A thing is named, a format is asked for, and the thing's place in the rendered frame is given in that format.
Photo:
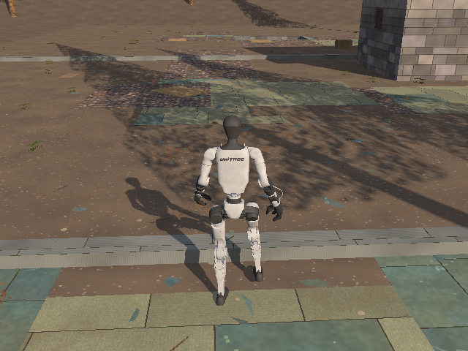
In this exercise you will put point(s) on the left robot upper arm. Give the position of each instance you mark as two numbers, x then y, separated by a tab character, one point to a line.
209	155

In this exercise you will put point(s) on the robot right hand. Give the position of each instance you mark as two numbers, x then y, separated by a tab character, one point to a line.
278	210

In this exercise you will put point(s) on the right robot upper arm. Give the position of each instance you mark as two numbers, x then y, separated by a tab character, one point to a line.
260	167

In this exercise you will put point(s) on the robot left hand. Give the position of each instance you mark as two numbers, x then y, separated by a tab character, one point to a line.
198	201

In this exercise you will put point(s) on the left robot forearm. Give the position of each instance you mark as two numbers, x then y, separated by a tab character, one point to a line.
199	190

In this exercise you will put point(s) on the right robot shin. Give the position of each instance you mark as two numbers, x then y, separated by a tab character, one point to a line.
256	251

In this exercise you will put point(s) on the humanoid robot head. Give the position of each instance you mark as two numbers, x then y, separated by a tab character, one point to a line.
232	127

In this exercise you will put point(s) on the right robot forearm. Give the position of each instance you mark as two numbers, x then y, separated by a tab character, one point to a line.
271	194

